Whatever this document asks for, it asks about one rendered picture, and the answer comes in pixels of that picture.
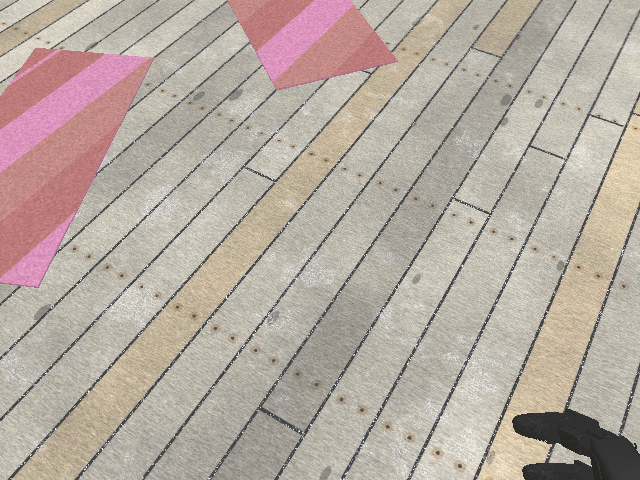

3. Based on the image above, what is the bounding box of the robot right hand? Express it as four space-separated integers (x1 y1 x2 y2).
512 409 640 480

